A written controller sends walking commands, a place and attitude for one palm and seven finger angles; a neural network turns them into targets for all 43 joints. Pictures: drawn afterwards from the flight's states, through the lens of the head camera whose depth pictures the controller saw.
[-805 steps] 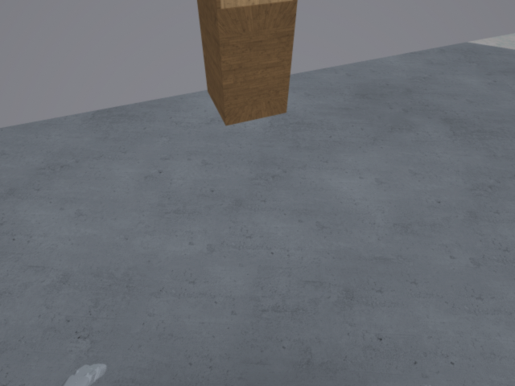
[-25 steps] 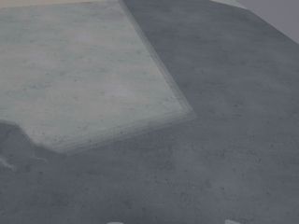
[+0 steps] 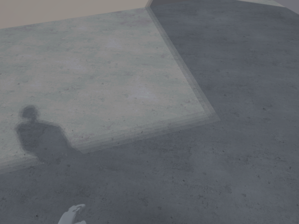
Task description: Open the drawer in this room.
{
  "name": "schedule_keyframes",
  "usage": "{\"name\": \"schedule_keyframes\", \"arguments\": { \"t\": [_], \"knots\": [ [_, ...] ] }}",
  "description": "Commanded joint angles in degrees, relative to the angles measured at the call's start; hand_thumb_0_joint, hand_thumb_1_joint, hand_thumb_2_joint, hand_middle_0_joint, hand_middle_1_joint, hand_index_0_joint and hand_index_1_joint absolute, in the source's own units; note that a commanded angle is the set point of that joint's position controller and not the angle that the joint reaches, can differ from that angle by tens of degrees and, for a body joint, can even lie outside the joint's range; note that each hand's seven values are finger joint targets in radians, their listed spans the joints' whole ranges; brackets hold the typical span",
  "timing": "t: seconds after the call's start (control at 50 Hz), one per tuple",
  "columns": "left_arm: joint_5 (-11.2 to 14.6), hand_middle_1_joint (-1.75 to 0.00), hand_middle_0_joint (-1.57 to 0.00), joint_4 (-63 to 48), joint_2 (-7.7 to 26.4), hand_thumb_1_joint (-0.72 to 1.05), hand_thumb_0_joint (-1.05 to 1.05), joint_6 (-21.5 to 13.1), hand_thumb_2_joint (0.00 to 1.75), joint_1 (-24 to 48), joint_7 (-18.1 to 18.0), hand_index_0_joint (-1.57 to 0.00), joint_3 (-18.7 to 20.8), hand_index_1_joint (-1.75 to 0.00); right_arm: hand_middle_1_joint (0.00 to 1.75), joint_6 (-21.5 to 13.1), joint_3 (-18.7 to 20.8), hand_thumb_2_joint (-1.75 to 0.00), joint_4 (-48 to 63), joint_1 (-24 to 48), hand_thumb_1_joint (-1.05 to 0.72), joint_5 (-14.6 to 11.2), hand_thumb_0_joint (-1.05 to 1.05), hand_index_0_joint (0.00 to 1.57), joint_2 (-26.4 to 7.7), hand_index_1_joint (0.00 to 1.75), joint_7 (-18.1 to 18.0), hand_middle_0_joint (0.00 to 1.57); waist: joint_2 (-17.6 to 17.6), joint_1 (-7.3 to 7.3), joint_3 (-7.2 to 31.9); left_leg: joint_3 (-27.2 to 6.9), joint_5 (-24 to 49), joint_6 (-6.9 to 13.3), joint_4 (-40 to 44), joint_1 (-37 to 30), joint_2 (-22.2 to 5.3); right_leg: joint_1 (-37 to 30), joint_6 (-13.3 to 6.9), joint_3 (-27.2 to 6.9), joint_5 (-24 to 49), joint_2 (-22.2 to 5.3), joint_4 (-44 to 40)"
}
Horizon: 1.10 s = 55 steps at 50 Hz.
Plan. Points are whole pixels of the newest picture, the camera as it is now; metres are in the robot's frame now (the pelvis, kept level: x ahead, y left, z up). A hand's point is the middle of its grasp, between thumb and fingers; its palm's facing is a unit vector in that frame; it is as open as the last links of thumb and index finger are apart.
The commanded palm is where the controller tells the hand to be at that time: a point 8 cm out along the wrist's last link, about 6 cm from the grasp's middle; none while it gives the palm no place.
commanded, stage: turn or walk to find it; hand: left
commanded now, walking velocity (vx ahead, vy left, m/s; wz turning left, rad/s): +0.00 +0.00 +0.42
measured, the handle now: out of the picture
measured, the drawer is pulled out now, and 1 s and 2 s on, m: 0.00 0.00 0.00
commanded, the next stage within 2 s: none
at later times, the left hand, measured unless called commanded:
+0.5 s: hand out of the picture -0.07 +0.19 -0.16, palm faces +0.30 -0.92 -0.25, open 7.3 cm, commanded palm none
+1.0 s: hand out of the picture -0.04 +0.22 -0.15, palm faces +0.42 -0.87 -0.27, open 7.4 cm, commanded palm none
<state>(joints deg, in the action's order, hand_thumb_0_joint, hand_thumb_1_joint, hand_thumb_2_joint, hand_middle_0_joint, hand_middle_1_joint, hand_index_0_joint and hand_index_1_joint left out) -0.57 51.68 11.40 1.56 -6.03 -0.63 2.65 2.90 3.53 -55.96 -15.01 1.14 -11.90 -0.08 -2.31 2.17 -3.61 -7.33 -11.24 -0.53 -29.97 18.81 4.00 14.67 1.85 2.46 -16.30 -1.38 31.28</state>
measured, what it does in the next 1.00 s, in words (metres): steps on the spot, turning left: left foot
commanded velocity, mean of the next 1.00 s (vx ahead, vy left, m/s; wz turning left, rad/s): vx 0.00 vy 0.00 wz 0.42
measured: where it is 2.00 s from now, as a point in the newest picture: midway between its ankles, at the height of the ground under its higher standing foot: outside the picture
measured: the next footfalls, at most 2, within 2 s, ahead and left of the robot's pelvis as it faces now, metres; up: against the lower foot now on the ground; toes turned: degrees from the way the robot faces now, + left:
left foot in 0.54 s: -0.05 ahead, +0.12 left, +0.00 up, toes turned +19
right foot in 1.04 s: +0.03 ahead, -0.11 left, +0.00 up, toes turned +23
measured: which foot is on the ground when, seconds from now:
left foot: down 0.00-0.00, up 0.02-0.52, down 0.54-1.00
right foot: down 0.00-0.54, up 0.56-1.00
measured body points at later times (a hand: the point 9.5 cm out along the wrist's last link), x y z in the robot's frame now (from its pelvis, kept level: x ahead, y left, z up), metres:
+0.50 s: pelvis -0.03 -0.01 +0.01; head +0.01 +0.00 +0.45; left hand -0.09 +0.24 -0.14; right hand +0.12 -0.23 -0.14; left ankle -0.10 +0.12 -0.71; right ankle +0.00 -0.11 -0.73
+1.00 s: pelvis -0.06 -0.01 +0.01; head -0.02 -0.01 +0.45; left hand -0.06 +0.26 -0.13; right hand +0.09 -0.21 -0.15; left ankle -0.09 +0.11 -0.73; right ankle -0.01 -0.13 -0.72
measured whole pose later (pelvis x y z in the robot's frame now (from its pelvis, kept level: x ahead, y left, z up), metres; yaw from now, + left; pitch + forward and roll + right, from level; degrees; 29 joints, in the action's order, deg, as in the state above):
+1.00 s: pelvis -0.06 -0.01 +0.01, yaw +25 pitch +0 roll +0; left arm -0.6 52.8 12.5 2.5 -7.2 -0.4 3.0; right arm 2.5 2.9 -55.5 -12.4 1.4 -11.2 -0.2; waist -1.4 1.4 -4.2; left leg -5.2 -13.0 0.1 -28.2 15.5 2.5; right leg 18.2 4.0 2.4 -22.2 -2.5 39.5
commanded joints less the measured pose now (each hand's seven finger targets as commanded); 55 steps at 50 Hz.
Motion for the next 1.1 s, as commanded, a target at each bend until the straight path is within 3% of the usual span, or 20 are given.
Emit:
{"name": "schedule_keyframes", "arguments": {
  "t": [0.0,0.04,0.1,0.24,0.4,0.48,0.5,0.52,0.54,0.56,0.58,0.62,0.66,0.86,0.96,0.98,1.0,1.02,1.04,1.08],
  "knots": [
    [-0.50,-0.30,-0.20,-2.21,14.48,0.90,0.00,-1.45,0.90,-9.16,-1.62,-0.20,2.96,-0.30,0.30,-1.03,2.64,-0.90,6.78,4.20,-0.90,-0.07,0.00,0.20,-7.02,0.30,-0.23,0.20,14.16,-5.31,5.36,1.30,-22.13,-0.89,-26.52,14.47,-0.81,-8.07,-11.06,-22.04,9.11,-27.02,-16.93],
    [-0.22,-0.30,-0.20,-4.13,11.01,0.90,0.00,-1.38,0.90,-0.77,-1.68,-0.20,2.70,-0.30,0.30,0.79,3.28,-0.90,3.81,0.91,-0.90,0.36,0.00,0.20,-7.00,0.30,0.34,0.20,11.57,-1.19,0.62,0.62,-14.77,-1.09,-37.84,12.50,-2.79,2.06,-9.17,-15.36,-6.53,-20.78,-20.31],
    [-0.14,-0.30,-0.20,-4.10,7.38,0.90,0.00,-2.10,0.90,-0.33,-1.36,-0.20,1.52,-0.30,0.30,0.77,2.80,-0.90,1.71,-2.36,-0.90,0.45,0.00,0.20,-5.40,0.30,0.90,0.20,9.60,0.23,-0.30,3.29,-7.74,-2.52,-41.15,13.36,-3.80,-0.81,-6.30,-4.86,6.02,-14.57,-16.71],
    [-0.49,-0.30,-0.20,-0.88,8.37,0.90,0.00,-2.43,0.90,-8.97,-1.46,-0.20,1.96,-0.30,0.30,0.85,2.25,-0.90,2.22,2.53,-0.90,0.29,0.00,0.20,-5.62,0.30,0.68,0.20,11.08,-3.29,1.44,4.60,-9.13,-4.32,-35.98,14.71,-5.94,-8.97,-8.37,-3.86,12.09,-17.43,-15.11],
    [-1.49,-0.30,-0.20,1.66,11.54,0.90,0.00,-1.95,0.90,-12.51,-1.28,-0.20,3.02,-0.30,0.30,-0.61,0.55,-0.90,3.88,8.33,-0.90,-0.77,0.00,0.20,-3.99,0.30,0.46,0.20,13.62,-5.72,5.53,9.87,-17.14,-2.82,-14.37,5.31,-5.54,-12.51,-11.12,-2.03,26.31,-20.25,-9.62],
    [-0.76,-0.30,-0.20,2.47,11.90,0.90,0.00,-1.40,0.90,-10.24,-0.97,-0.20,3.13,-0.30,0.30,-1.56,0.44,-0.90,3.00,3.84,-0.90,-0.89,0.00,0.20,-5.05,0.30,0.34,0.20,12.26,-2.40,8.18,11.77,-3.49,-1.56,3.71,-7.49,-4.76,-7.80,-6.25,3.11,23.55,-17.98,-2.21],
    [-0.30,-0.30,-0.20,2.05,10.29,0.90,0.00,-1.04,0.90,-10.49,-0.89,-0.20,2.89,-0.30,0.30,-2.16,1.05,-0.90,2.63,2.11,-0.90,-0.71,0.00,0.20,-7.46,0.30,0.36,0.20,5.79,-1.09,9.57,8.28,3.87,-0.42,9.42,-15.28,-7.77,-1.76,-3.29,5.90,17.73,-15.67,4.37],
    [0.09,-0.30,-0.20,0.43,7.02,0.90,0.00,-0.68,0.90,-10.80,-0.63,-0.20,2.20,-0.30,0.30,-2.62,2.34,-0.90,2.93,0.54,-0.90,-0.17,0.00,0.20,-13.13,0.30,0.10,0.20,-10.29,0.01,9.91,-9.21,19.64,5.03,11.08,-23.03,-21.26,13.00,1.07,8.69,-5.23,-8.21,15.40],
    [-0.31,-0.30,-0.20,-1.17,5.53,0.90,0.00,-0.05,0.90,-7.07,-0.81,-0.20,1.05,-0.30,0.30,-1.88,2.96,-0.90,2.36,-1.64,-0.90,-0.21,0.00,0.20,-16.29,0.30,-0.37,0.20,-13.68,1.58,8.08,-13.53,32.96,10.97,11.10,-19.73,-27.82,16.88,2.08,4.71,-21.20,-5.46,23.46],
    [-0.45,-0.30,-0.20,-1.40,6.64,0.90,0.00,0.41,0.90,-6.05,-0.80,-0.20,1.41,-0.30,0.30,-1.61,2.62,-0.90,2.36,-0.72,-0.90,0.04,0.00,0.20,-15.43,0.30,-0.57,0.20,-8.07,0.99,6.47,-9.62,30.86,12.87,10.24,-16.55,-27.97,16.07,1.43,1.82,-19.26,-6.22,28.04],
    [-0.61,-0.30,-0.20,-0.10,6.27,0.90,0.00,0.91,0.90,-5.53,-0.91,-0.20,1.54,-0.30,0.30,-1.95,1.99,-0.90,2.52,1.75,-0.90,0.15,0.00,0.20,-13.25,0.30,-1.08,0.20,-11.63,0.21,5.08,-8.17,27.26,11.30,11.49,-12.72,-23.83,15.72,1.65,-0.59,-16.03,-6.48,29.46],
    [-0.49,-0.30,-0.20,0.95,7.26,0.90,0.00,0.74,0.90,-5.56,-0.30,-0.20,1.98,-0.30,0.30,-2.01,1.25,-0.90,3.85,6.12,-0.90,0.10,0.00,0.20,-11.17,0.30,-1.46,0.20,-9.07,-1.41,1.03,-4.57,26.33,9.69,10.94,-11.09,-19.36,16.81,2.03,-0.81,-9.89,-5.66,32.36],
    [-0.36,-0.30,-0.20,1.55,7.14,0.90,0.00,0.48,0.90,-6.82,-0.06,-0.20,1.97,-0.30,0.30,-2.43,0.95,-0.90,3.95,5.97,-0.90,-0.13,0.00,0.20,-10.63,0.30,-1.38,0.20,-6.97,-2.23,2.18,-2.46,28.56,8.63,10.59,-12.60,-17.23,16.18,2.57,-0.46,-7.17,-4.83,32.96],
    [-0.08,-0.30,-0.20,-1.82,5.72,0.90,0.00,0.45,0.90,-1.65,-0.37,-0.20,1.44,-0.30,0.30,-1.97,2.00,-0.90,4.07,2.61,-0.90,0.35,0.00,0.20,-10.88,0.30,-0.86,0.20,-7.09,-0.46,3.32,-9.69,17.93,10.61,10.90,-10.56,-16.94,11.32,2.94,-0.88,-9.26,-2.73,19.11],
    [0.39,-0.30,-0.20,-1.09,5.68,0.90,0.00,-0.72,0.90,-6.80,-0.55,-0.20,1.50,-0.30,0.30,-1.65,2.47,-0.90,4.69,4.05,-0.90,0.20,0.00,0.20,-10.71,0.30,-0.70,0.20,-5.75,-3.11,7.10,-11.43,18.73,8.35,5.04,-4.91,-13.74,-3.20,1.80,0.74,-0.23,-0.16,-1.26],
    [0.25,-0.30,-0.20,-0.48,6.99,0.90,0.00,-1.31,0.90,-9.18,-0.70,-0.20,1.78,-0.30,0.30,-1.69,2.41,-0.90,4.83,4.33,-0.90,-0.21,0.00,0.20,-9.72,0.30,-0.56,0.20,-2.68,-4.36,8.12,-10.06,13.66,5.95,1.85,-1.21,-11.31,-9.70,1.55,-0.27,5.81,-1.79,-9.46],
    [-0.48,-0.30,-0.20,-0.18,10.86,0.90,0.00,-2.02,0.90,-11.00,-1.12,-0.20,2.56,-0.30,0.30,-1.80,2.04,-0.90,5.32,3.13,-0.90,-0.74,0.00,0.20,-6.30,0.30,-0.24,0.20,7.81,-4.90,9.57,-4.43,-0.84,2.19,-6.01,8.17,-6.02,-18.59,-0.88,-9.18,7.08,-11.96,-14.08],
    [-0.96,-0.30,-0.20,-0.52,15.18,0.90,0.00,-2.13,0.90,-11.34,-1.34,-0.20,3.33,-0.30,0.30,-1.78,1.59,-0.90,7.02,4.14,-0.90,-0.62,0.00,0.20,-4.14,0.30,-0.26,0.20,20.17,-5.66,7.68,3.69,-21.78,-1.07,-18.94,16.07,0.72,-18.16,-7.60,-21.51,16.02,-24.99,-14.57],
    [-0.52,-0.30,-0.20,-1.09,14.47,0.90,0.00,-1.78,0.90,-11.03,-1.40,-0.20,2.81,-0.30,0.30,-1.10,2.31,-0.90,6.73,5.20,-0.90,-0.19,0.00,0.20,-6.97,0.30,-0.34,0.20,13.81,-5.68,6.84,1.36,-23.03,-0.77,-28.81,13.54,-1.55,-9.96,-11.10,-19.73,17.41,-26.64,-14.57],
    [-0.25,-0.30,-0.20,-2.82,10.90,0.90,0.00,-1.71,0.90,-3.60,-1.77,-0.20,2.76,-0.30,0.30,0.24,2.96,-0.90,4.30,2.62,-0.90,0.04,0.00,0.20,-6.88,0.30,0.08,0.20,12.73,-2.07,3.03,0.75,-16.74,-0.97,-38.13,13.09,-3.51,-3.45,-9.66,-14.34,7.74,-21.37,-16.48]
  ]
}}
